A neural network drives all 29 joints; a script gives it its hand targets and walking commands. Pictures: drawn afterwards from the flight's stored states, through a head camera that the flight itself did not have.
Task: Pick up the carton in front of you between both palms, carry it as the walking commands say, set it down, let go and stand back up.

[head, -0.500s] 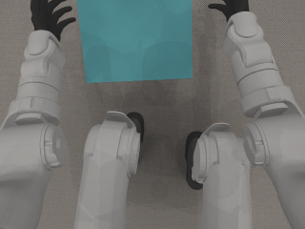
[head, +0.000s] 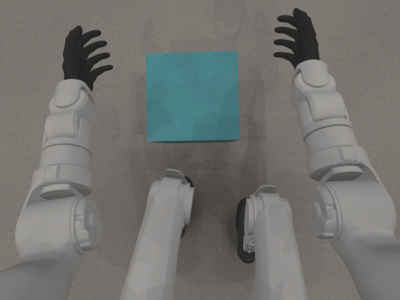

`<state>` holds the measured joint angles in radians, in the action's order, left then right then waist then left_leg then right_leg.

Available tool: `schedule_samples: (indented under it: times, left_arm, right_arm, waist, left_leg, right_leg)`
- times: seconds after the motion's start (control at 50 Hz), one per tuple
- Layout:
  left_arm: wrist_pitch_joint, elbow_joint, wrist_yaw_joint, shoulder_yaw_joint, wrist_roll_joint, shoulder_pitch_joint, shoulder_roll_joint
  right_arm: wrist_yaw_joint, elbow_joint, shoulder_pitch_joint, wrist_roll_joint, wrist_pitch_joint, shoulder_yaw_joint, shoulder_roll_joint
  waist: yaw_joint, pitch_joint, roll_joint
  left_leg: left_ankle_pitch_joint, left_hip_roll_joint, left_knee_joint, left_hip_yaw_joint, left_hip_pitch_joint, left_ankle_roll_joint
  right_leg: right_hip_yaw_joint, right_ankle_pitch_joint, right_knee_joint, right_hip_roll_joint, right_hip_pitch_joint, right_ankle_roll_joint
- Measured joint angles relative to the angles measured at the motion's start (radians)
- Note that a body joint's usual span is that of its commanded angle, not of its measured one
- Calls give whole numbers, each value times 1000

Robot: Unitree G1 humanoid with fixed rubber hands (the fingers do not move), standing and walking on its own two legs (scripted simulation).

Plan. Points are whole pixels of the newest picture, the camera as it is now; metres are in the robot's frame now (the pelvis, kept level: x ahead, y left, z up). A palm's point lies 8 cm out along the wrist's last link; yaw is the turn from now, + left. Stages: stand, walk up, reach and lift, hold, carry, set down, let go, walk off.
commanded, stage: set down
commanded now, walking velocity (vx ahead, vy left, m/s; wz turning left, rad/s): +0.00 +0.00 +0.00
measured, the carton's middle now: (195, 106) +0.48 +0.10 -0.37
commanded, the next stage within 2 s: let go in 0.42 s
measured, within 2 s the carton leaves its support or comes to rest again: neither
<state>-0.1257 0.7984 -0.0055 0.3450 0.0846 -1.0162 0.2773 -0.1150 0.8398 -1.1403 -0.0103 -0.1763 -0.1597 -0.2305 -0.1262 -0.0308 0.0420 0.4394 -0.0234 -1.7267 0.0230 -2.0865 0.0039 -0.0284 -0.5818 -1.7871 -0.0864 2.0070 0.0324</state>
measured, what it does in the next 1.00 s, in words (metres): rises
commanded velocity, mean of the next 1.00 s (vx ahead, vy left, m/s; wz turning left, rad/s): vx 0.00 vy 0.00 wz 0.00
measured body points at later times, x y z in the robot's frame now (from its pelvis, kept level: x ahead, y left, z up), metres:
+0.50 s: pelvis +0.03 +0.00 +0.14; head +0.31 +0.03 +0.49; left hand +0.46 +0.30 +0.03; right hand +0.54 -0.10 +0.03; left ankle +0.12 +0.12 -0.46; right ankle +0.08 -0.12 -0.46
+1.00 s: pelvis +0.10 +0.02 +0.25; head +0.25 +0.03 +0.67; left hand +0.34 +0.28 +0.16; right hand +0.40 -0.16 +0.14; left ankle +0.12 +0.12 -0.46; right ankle +0.08 -0.12 -0.46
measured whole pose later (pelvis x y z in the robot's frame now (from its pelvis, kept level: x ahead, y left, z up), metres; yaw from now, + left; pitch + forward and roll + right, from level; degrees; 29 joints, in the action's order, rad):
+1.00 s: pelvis +0.10 +0.02 +0.25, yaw +2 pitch +23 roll -1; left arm -0.01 0.51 0.09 0.11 0.02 -0.08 0.22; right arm -0.04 0.57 -0.17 0.07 -0.02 -0.13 -0.13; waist -0.07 -0.05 -0.01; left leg 0.26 -0.04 -0.71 0.03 -0.84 -0.03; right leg -0.07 -0.35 -0.71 -0.02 0.75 0.03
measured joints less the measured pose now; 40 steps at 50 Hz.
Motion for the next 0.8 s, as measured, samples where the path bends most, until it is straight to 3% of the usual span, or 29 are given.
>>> schedule_samples:
  times: [0.22,0.52,0.68,0.8]
  left_arm:
    - [-26,-49,34,2,2,79,3]
    - [26,-19,66,27,-79,164,-36]
    - [38,-125,111,-44,-148,405,-52]
    - [59,-209,125,-127,-128,623,-46]
  right_arm:
    - [14,-49,76,16,-27,-11,21]
    - [40,-21,175,76,24,-56,58]
    - [3,-175,456,134,36,-55,137]
    - [18,-264,695,115,69,-25,146]
  waist:
    - [5,-51,4]
    - [16,-90,-3]
    - [40,-71,-14]
    - [43,-31,-27]
  left_leg:
    - [-34,-5,212,9,180,2]
    - [-131,-4,556,13,457,-7]
    - [-160,-2,729,9,683,-21]
    - [-168,-6,849,3,909,-31]
  right_leg:
    - [-1,43,218,12,-177,-9]
    - [-14,157,576,24,-451,-5]
    - [-25,201,769,31,-682,1]
    - [-35,218,904,42,-913,2]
